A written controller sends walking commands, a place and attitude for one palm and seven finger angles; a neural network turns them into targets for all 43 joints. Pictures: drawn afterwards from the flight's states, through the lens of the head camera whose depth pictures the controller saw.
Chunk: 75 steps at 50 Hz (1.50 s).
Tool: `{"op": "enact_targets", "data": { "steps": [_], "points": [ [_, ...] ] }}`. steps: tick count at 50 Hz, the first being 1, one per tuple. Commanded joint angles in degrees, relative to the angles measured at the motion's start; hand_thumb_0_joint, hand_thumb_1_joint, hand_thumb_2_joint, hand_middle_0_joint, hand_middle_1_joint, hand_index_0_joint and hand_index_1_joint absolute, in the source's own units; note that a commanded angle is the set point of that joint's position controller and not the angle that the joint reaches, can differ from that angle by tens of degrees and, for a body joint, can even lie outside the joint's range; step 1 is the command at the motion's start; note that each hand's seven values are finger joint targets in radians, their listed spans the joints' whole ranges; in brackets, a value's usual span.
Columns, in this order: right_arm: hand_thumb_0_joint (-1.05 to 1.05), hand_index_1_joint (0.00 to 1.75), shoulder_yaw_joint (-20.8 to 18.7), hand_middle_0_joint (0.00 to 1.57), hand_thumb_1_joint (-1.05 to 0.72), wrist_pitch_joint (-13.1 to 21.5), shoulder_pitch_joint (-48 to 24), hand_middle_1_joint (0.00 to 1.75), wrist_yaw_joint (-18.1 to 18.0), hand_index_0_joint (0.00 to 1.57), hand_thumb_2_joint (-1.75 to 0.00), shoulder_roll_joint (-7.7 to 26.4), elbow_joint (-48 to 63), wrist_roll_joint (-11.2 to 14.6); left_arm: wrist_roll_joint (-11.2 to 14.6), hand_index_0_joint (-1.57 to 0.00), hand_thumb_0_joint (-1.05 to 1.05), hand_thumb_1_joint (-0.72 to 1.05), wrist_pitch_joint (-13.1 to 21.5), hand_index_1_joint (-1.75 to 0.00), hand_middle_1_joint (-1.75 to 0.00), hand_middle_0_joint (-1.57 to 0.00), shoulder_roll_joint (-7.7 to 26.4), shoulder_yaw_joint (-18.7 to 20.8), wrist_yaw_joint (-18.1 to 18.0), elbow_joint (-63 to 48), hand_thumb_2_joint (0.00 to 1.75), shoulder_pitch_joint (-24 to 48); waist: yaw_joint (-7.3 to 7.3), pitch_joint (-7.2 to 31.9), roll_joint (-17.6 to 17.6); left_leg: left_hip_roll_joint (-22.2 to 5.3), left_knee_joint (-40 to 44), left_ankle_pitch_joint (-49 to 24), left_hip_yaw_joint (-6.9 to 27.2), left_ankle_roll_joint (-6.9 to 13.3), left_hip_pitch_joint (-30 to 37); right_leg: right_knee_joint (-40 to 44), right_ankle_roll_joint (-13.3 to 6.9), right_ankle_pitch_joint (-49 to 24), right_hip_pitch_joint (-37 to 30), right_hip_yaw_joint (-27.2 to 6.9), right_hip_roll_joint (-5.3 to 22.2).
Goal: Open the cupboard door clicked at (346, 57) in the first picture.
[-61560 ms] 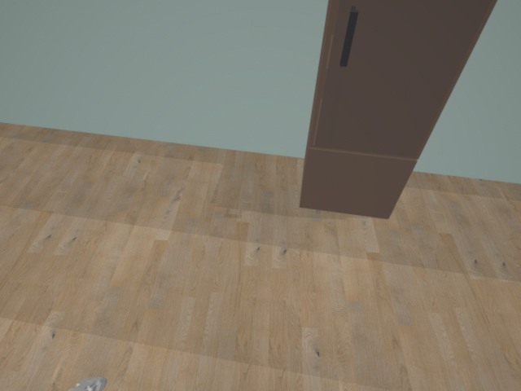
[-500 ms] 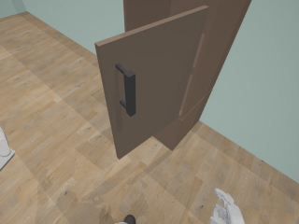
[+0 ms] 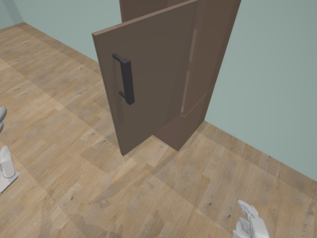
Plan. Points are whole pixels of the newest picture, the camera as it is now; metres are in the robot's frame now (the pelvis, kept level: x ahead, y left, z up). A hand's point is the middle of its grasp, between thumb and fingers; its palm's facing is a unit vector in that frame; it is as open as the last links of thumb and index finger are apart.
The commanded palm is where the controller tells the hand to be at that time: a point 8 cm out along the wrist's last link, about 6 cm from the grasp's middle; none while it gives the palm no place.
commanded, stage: stop stepping back and stand still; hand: left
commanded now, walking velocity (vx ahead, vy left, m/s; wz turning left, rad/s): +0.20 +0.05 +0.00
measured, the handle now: (123, 80) +0.53 +0.14 +0.11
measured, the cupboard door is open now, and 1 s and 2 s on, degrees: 81 81 81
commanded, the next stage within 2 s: let the arm hang, fingers relaxed in 0.48 s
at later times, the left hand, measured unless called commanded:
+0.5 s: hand out of the picture +0.17 +0.28 +0.17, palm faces +0.42 -0.76 -0.50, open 7.4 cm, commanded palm +0.11 +0.32 +0.18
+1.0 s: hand out of the picture -0.06 +0.21 -0.17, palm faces +0.10 -0.98 -0.20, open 7.2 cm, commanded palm none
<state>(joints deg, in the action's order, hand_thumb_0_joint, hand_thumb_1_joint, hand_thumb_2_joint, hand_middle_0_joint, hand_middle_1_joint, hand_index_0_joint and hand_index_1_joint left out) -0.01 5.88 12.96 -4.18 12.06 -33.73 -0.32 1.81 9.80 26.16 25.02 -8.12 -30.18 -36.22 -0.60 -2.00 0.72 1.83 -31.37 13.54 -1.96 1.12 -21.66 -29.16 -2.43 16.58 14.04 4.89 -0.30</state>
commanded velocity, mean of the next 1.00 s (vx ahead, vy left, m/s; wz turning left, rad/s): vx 0.03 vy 0.01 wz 0.00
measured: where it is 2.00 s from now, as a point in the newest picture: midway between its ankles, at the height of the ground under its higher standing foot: outside the picture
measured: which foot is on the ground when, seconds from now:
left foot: up 0.00-0.22, down 0.24-1.00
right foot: down 0.00-1.00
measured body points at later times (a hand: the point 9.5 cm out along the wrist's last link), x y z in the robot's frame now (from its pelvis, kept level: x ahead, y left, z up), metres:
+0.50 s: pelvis -0.03 +0.02 +0.00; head -0.02 +0.01 +0.45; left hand +0.14 +0.32 +0.19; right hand +0.14 -0.21 -0.09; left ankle -0.03 +0.15 -0.74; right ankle +0.02 -0.09 -0.74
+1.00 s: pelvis -0.06 +0.02 +0.00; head -0.03 +0.04 +0.45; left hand -0.07 +0.26 -0.16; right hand +0.01 -0.24 -0.14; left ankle -0.03 +0.15 -0.74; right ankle -0.02 -0.09 -0.74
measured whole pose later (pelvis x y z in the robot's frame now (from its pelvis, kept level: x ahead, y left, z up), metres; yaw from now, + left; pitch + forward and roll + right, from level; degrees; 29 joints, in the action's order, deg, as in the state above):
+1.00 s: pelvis -0.06 +0.02 +0.00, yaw +6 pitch -2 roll +0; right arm -0.8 -2.1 13.0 -0.4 14.4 -57.3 -1.7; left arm -0.8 -2.3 12.2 0.1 -0.1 56.6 -15.1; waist 0.5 -5.4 1.1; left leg -0.2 -29.1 12.0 2.3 -0.7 -15.7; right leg -28.3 -0.8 12.0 14.9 2.6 0.2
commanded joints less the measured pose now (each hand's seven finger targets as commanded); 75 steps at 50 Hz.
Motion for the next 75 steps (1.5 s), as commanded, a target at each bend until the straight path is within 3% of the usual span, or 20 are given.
{"op": "enact_targets", "data": {
  "steps": [1, 4, 9, 12, 13, 15, 19, 21, 25, 28, 29, 31, 34, 35, 37, 39, 43, 45, 56, 75],
  "points": [
    [0.0, 0.3, -3.39, 0.2, -0.9, 2.62, -5.07, 0.3, -0.58, 0.2, -0.9, 7.5, 5.28, -0.22, 0.01, -0.2, 0.0, 0.9, 4.41, -0.3, -0.3, -0.2, 9.05, 6.19, -0.79, -9.54, 0.9, 10.78, -0.4, 3.22, 9.99, -2.29, -30.75, 6.33, 3.68, -1.69, -4.65, 22.55, -6.81, 22.17, 9.37, -25.62, 20.52],
    [0.0, 0.3, -2.17, 0.2, -0.9, 3.2, -5.22, 0.3, -1.4, 0.2, -0.9, 6.27, 4.68, -0.5, -0.54, -0.2, 0.0, 0.9, 4.13, -0.3, -0.3, -0.2, 6.64, 3.85, -0.83, -2.86, 0.9, 11.67, -0.77, 2.42, 6.6, -4.45, -19.41, 4.47, 0.38, -0.88, 1.33, 19.82, -3.95, 20.72, 11.64, -15.38, 15.37],
    [0.0, 0.3, -1.72, 0.2, -0.9, 5.63, -4.14, 0.3, -2.58, 0.2, -0.9, 6.28, 4.41, -1.04, -1.64, -0.2, 0.0, 0.9, 4.74, -0.3, -0.3, -0.2, 6.65, 2.97, -2.28, -6.52, 0.9, 12.76, 0.54, 3.41, 1.17, -2.21, 6.62, 7.53, -3.24, 1.45, 10.05, 13.75, -2.72, 15.07, 3.9, -12.4, 11.98],
    [0.0, 0.3, -2.46, 0.2, -0.9, 5.79, -4.01, 0.3, -1.86, 0.2, -0.9, 8.16, 6.7, -0.65, -1.2, -0.2, 0.0, 0.9, 5.85, -0.3, -0.3, -0.2, 8.4, 5.21, -2.56, -11.99, 0.9, 10.36, 1.16, 6.78, -13.5, -12.76, 12.36, -5.96, 11.52, 4.73, 13.18, -5.28, 1.85, -3.84, 1.9, -4.19, 2.99],
    [0.0, 0.3, -2.37, 0.2, -0.9, 5.75, -4.5, 0.3, -1.15, 0.2, -0.9, 7.86, 7.46, -0.18, -1.05, -0.2, 0.0, 0.9, 5.93, -0.3, -0.3, -0.2, 9.07, 6.32, -2.58, -13.44, 0.9, 9.84, 1.7, 8.34, -12.4, -13.97, 10.71, -16.37, 11.13, 4.41, 12.93, -7.7, 2.59, -6.27, 0.85, -1.49, 1.77],
    [0.0, 0.3, -1.89, 0.2, -0.9, 5.49, -4.71, 0.3, -0.57, 0.2, -0.9, 6.89, 6.46, -0.06, -0.79, -0.2, 0.0, 0.9, 5.87, -0.3, -0.3, -0.2, 8.29, 6.52, -1.63, -10.89, 0.9, 6.17, 1.17, 4.83, -11.55, -11.69, 11.91, -11.62, 7.14, 3.35, 5.12, -3.42, 2.68, -5.34, -3.54, -0.72, 1.69],
    [0.0, 0.3, -2.28, 0.2, -0.9, 5.17, -4.19, 0.3, -0.04, 0.2, -0.9, 6.65, 6.47, 0.43, -0.09, -0.2, 0.0, 0.9, 6.18, -0.3, -0.3, -0.2, 7.22, 6.53, -1.23, -5.88, 0.9, 5.17, 0.24, 4.59, -0.5, -6.0, 4.49, -7.8, 0.67, 0.12, 2.72, 1.97, 0.88, -19.42, -7.22, -8.17, 6.17],
    [0.0, 0.3, -2.41, 0.2, -0.9, 4.73, -3.47, 0.3, 0.21, 0.2, -0.9, 6.41, 6.08, 0.5, 0.33, -0.2, 0.0, 0.9, 5.97, -0.3, -0.3, -0.2, 6.95, 6.26, -1.08, -4.4, 0.9, 5.68, -0.2, 5.83, 3.7, -3.65, 1.15, -2.02, -0.42, -0.54, 4.93, 6.94, -0.38, -14.0, -4.66, -11.91, 9.22],
    [0.0, 0.3, -2.14, 0.2, -0.9, 4.18, -4.07, 0.3, 0.09, 0.2, -0.9, 6.08, 6.02, 0.28, 0.3, -0.2, 0.0, 0.9, 5.56, -0.3, -0.3, -0.2, 7.05, 6.31, -1.0, -4.54, 0.9, 5.66, 0.05, 5.23, 2.43, -4.04, 4.94, 0.23, 0.43, 0.15, 8.1, 9.77, 0.4, -3.22, -1.14, -10.79, 8.26],
    [0.0, 0.3, -2.04, 0.2, -0.9, 4.34, -5.35, 0.3, -0.31, 0.2, -0.9, 6.4, 6.56, 0.09, 0.04, -0.2, 0.0, 0.9, 5.66, -0.3, -0.3, -0.2, 7.0, 5.89, -0.87, -6.52, 0.9, 6.95, 0.52, 4.75, -1.66, -6.35, 9.97, -3.1, 2.53, 0.61, 7.72, 6.53, 2.01, -5.93, -2.79, -7.13, 4.91],
    [0.0, 0.3, -5.61, 0.2, -0.9, 5.11, -6.87, 0.3, 4.97, 0.2, -0.9, 18.45, -7.92, 0.26, -4.59, -0.2, 0.0, 0.9, -3.67, -0.3, -0.3, -0.2, -1.47, -18.31, 7.17, 37.22, 0.9, 13.53, -2.89, -0.17, -7.64, -9.06, 3.06, -13.04, 8.11, 2.0, -0.34, -5.89, 0.85, -11.05, 4.82, -2.31, 6.65],
    [0.0, 0.3, -4.79, 0.2, -0.9, -0.41, -4.45, 0.3, 4.72, 0.2, -0.9, 14.11, -5.73, -0.17, -3.75, -0.2, 0.0, 0.9, -9.61, -0.3, -0.3, -0.2, -5.87, -17.4, 8.17, 38.61, 0.9, 12.7, -0.88, 1.56, -13.47, -13.25, 9.69, -13.86, 10.26, 3.81, -3.43, -12.34, 1.71, 2.6, 4.45, -2.66, 3.06],
    [0.0, 0.3, -3.6, 0.2, -0.9, -1.73, -4.86, 0.3, 4.23, 0.2, -0.9, 13.51, -5.92, -1.64, -3.79, -0.2, 0.0, 0.9, -9.21, -0.3, -0.3, -0.2, -4.18, -18.17, 8.04, 46.22, 0.9, 16.55, 0.56, 5.69, -0.92, -13.75, 7.83, -17.76, 15.31, 6.83, -0.81, -11.9, 1.3, 5.8, 2.52, -5.66, 2.26],
    [0.0, 0.3, -3.67, 0.2, -0.9, -1.98, -5.38, 0.3, 4.08, 0.2, -0.9, 14.07, -6.66, -1.64, -4.02, -0.2, 0.0, 0.9, -8.62, -0.3, -0.3, -0.2, -2.93, -18.24, 7.97, 50.15, 0.9, 16.38, 1.86, 8.53, 5.24, -11.25, 3.74, -21.11, 12.44, 5.21, 1.45, -5.62, 0.8, -6.03, -1.92, -5.74, 3.0],
    [0.0, 0.3, -3.64, 0.2, -0.9, -2.72, -3.9, 0.3, 4.01, 0.2, -0.9, 11.66, -7.78, -0.64, -4.29, -0.2, 0.0, 0.9, -7.96, -0.3, -0.3, -0.2, 1.39, -18.31, 7.58, 56.94, 0.9, 18.91, 0.67, 10.85, 15.24, -2.65, -3.52, -10.47, 4.86, 0.74, 2.17, 1.51, -3.01, -28.72, -6.47, -14.79, 11.7],
    [0.0, 0.3, -3.6, 0.2, -0.9, -4.6, -2.31, 0.3, 3.76, 0.2, -0.9, 11.72, -10.97, -0.88, -3.72, -0.2, 0.0, 0.9, -8.53, -0.3, -0.3, -0.2, 1.68, -19.53, 7.46, 63.04, 0.9, 24.49, -1.05, 8.18, 14.32, -1.67, -3.97, 3.01, 3.22, 0.34, 5.92, 4.87, -5.33, -20.94, -1.32, -15.1, 13.36],
    [0.0, 0.3, -2.38, 0.2, -0.9, -5.48, -3.34, 0.3, 3.86, 0.2, -0.9, 10.49, -15.38, -1.26, -2.83, -0.2, 0.0, 0.9, -9.37, -0.3, -0.3, -0.2, -1.88, -21.9, 7.21, 72.64, 0.9, 26.16, -0.62, 4.86, -7.18, -5.95, 6.18, -6.53, 7.94, 1.02, 8.48, 3.72, -0.76, -4.78, 1.1, -9.66, 6.28],
    [0.0, 0.3, -1.91, 0.2, -0.9, -5.71, -4.75, 0.3, 3.66, 0.2, -0.9, 10.25, -17.1, -1.21, -2.62, -0.2, 0.0, 0.9, -9.55, -0.3, -0.3, -0.2, -2.79, -22.31, 7.22, 77.72, 0.9, 23.92, 0.67, 2.66, -11.06, -6.87, 9.89, -0.86, 9.2, 1.09, 4.95, 5.21, -0.43, -1.02, -1.61, -8.96, 5.26],
    [0.0, 0.3, -3.44, 0.2, -0.9, -6.21, 0.65, 0.3, 3.12, 0.2, -0.9, 11.67, -24.19, -1.1, -2.76, -0.2, 0.0, 0.9, -9.01, -0.3, -0.3, -0.2, -1.22, -21.39, 7.51, 89.59, 0.9, 25.37, -0.21, -0.17, -1.19, -6.05, 11.27, 7.59, 8.43, 1.18, 7.24, 12.83, -1.64, 9.18, 1.5, -10.01, 6.25],
    [0.0, 0.3, -3.02, 0.2, -0.9, -4.9, -4.17, 0.3, 3.59, 0.2, -0.9, 15.08, -27.37, -1.05, -2.57, -0.2, 0.0, 0.9, -8.14, -0.3, -0.3, -0.2, 2.53, -21.24, 7.46, 91.51, 0.9, 31.53, 0.55, 1.85, -1.62, -7.48, 14.45, -4.44, 8.92, 0.66, 9.49, 11.18, -0.82, -2.25, -4.64, -9.24, 6.9]
  ]
}}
